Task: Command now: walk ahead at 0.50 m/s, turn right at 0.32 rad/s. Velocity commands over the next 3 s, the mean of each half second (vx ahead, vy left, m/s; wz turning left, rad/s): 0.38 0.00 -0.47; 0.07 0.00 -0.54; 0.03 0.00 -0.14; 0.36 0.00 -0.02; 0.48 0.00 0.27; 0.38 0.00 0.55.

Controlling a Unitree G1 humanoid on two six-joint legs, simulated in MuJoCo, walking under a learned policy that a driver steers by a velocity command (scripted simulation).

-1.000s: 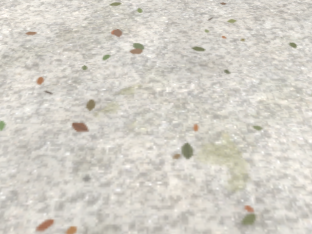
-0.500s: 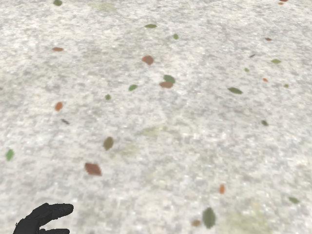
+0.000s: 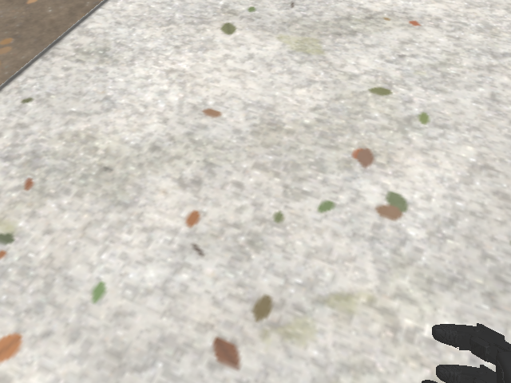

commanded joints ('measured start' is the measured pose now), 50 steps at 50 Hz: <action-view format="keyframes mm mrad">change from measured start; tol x32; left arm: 1 -71 136 24 -71 7 -9 8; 50 -231 170 49 -319 39 82 35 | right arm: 1 199 -180 -79 -13 -9 -20 -16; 50 134 -213 -77 36 -72 57 -42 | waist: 1 -196 -105 -125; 3 -209 297 -358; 15 -120 45 15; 26 -139 -328 -361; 47 -140 -175 -151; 50 -114 231 -102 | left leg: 1 427 18 -4 -57 3 59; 4 766 378 -625 -200 -390 249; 23 456 217 218 18 579 95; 24 405 160 243 209 512 55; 26 -121 -94 109 850 -693 -81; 27 -146 -59 -57 911 -629 -66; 47 248 -30 -27 -82 -97 -14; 50 283 365 -470 -215 144 292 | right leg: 1 -176 -152 139 163 361 -112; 3 -642 14 30 758 -278 -28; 5 -766 -71 89 911 -148 -26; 24 -166 33 -104 160 339 -112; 26 289 -393 599 172 1034 -423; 30 -71 -239 367 20 437 -284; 43 -247 -134 431 6 108 -219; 50 -496 99 137 613 -292 13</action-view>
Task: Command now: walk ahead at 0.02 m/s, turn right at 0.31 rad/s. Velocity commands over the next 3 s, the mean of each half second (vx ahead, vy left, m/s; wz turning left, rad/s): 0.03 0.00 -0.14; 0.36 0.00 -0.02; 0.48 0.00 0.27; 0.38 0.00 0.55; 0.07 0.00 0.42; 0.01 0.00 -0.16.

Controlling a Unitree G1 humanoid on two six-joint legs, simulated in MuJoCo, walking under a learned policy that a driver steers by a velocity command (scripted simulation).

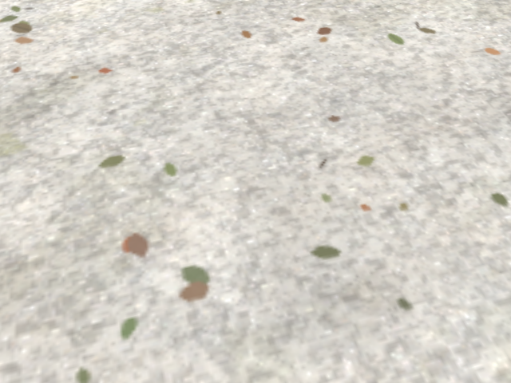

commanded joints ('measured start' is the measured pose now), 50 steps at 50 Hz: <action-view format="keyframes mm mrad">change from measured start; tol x32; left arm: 1 39 180 56 -57 1 -27 2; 50 -252 -5 -23 -47 -22 -144 -73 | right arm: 1 -31 -166 -43 -91 -14 -13 -7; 50 312 -152 -12 125 45 -56 2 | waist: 1 5 217 -84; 27 29 -181 135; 34 -134 338 -4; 50 -105 127 122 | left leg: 1 118 380 -391 -238 320 273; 28 -169 55 56 208 -255 56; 31 218 4 112 -50 8 71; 35 431 412 -622 -376 -380 293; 50 327 246 -35 -431 268 183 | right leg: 1 -106 -35 -12 396 -231 50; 14 420 -243 -40 -298 463 11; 26 154 -394 280 -484 -465 -188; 31 68 -301 92 -368 -179 -127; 36 -410 -185 -82 461 -94 -27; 50 -194 -183 -215 -112 410 13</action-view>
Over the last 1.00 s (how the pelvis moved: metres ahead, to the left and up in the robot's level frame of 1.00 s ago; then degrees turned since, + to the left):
0.32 -0.02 -0.01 -33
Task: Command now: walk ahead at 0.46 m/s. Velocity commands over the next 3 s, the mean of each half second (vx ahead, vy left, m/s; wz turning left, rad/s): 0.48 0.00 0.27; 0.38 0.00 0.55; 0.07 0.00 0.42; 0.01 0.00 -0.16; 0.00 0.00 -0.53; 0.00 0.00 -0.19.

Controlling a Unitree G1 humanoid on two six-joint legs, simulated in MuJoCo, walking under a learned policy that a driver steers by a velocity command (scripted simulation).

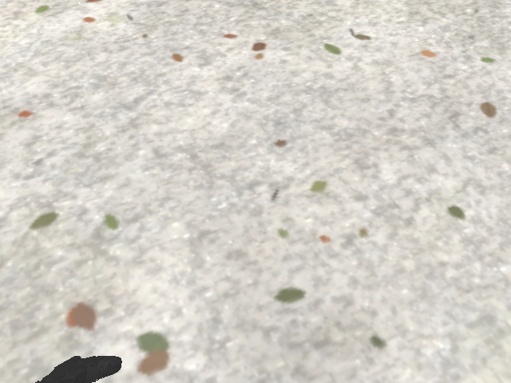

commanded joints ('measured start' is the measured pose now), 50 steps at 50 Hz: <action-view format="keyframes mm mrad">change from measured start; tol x32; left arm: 1 -167 55 4 -115 -6 -27 -16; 8 389 226 69 20 26 -17 14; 50 -20 114 13 -12 25 2 38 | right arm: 1 26 -189 -47 -27 11 -2 -8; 28 -436 -74 -29 -271 14 17 56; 34 6 -353 -146 -208 20 40 23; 50 -194 -221 -95 -266 9 67 -34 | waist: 1 14 126 113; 8 223 -213 -504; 18 79 -19 32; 29 169 13 72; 35 21 254 -429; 50 74 149 -134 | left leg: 1 -70 269 -115 -50 360 135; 5 -19 255 -73 262 916 86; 8 -710 -24 -152 1106 -255 -16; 9 -808 40 -181 1169 -212 -8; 23 -741 160 -59 587 403 -36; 32 -490 -9 104 434 118 93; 35 344 379 -872 167 -24 423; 42 -292 190 -272 118 792 249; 50 -323 116 -272 221 587 138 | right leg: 1 -2 27 -16 -75 17 -27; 6 633 47 -5 -87 -64 -152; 8 1117 -363 757 -273 -404 -342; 15 416 -178 117 -501 -156 -207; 27 691 -207 -161 -470 97 -172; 32 742 -198 -229 -50 714 -111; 33 595 -157 -245 196 606 -72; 35 -69 130 6 792 -633 10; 50 180 97 53 6 -28 79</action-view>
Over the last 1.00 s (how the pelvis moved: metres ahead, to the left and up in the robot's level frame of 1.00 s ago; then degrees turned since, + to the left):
0.17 0.00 0.01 -3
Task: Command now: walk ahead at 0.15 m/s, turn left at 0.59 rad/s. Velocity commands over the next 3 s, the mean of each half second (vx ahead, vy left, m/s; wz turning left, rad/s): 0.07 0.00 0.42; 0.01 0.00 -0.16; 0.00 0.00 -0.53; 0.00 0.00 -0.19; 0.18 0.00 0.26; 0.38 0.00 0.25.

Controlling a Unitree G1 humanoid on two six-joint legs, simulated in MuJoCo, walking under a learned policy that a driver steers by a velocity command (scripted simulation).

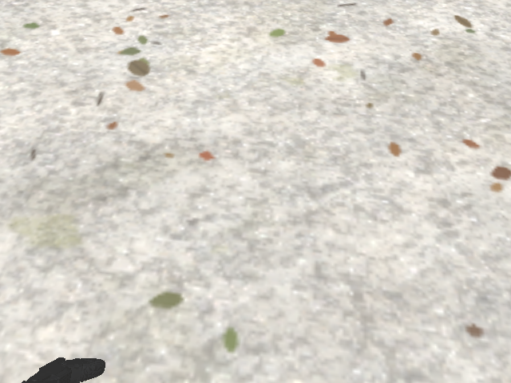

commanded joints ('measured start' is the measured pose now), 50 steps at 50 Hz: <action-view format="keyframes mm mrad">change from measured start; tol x32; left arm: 1 -3 89 24 -59 -5 -5 -7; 50 238 207 65 35 7 40 -13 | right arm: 1 -5 -156 -44 -61 2 7 -16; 50 -136 -57 -19 -111 -14 9 -41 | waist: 1 22 149 -169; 7 -7 -260 -354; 26 115 249 -137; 50 114 -113 -222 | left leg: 1 18 207 -169 7 473 100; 5 29 146 -252 199 283 33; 7 -313 -57 -72 643 -532 -76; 12 -325 98 8 811 -264 -157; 27 -68 317 -146 -126 -71 88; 44 54 409 -40 34 378 114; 50 -390 73 21 813 -474 -126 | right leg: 1 188 69 -33 -105 49 -2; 7 773 -412 483 -292 654 -360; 12 422 -215 174 -392 73 -298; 44 198 -3 -123 41 -304 -96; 50 640 -291 412 -318 417 -424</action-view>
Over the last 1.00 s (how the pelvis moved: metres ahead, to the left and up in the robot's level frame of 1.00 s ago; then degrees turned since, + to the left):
0.54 0.07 0.00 28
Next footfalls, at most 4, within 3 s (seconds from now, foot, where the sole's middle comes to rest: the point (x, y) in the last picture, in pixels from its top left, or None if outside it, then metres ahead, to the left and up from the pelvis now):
0.10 right None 0.22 -0.12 -0.78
0.50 left None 0.11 0.11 -0.78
1.34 left None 0.20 0.12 -0.78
1.72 right None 0.12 -0.13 -0.78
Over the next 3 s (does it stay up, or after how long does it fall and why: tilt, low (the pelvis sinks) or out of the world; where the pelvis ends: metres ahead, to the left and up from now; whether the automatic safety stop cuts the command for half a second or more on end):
stays up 0.47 0.05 -0.02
